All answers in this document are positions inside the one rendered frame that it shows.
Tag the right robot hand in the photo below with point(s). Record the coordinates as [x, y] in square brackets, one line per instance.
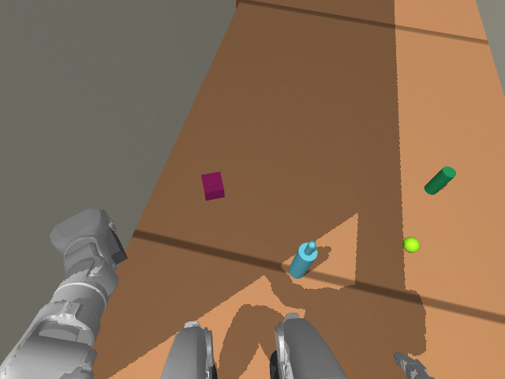
[414, 369]

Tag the left robot hand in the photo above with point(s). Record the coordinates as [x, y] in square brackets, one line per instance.
[91, 221]

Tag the left robot arm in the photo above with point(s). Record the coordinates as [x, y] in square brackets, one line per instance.
[58, 343]

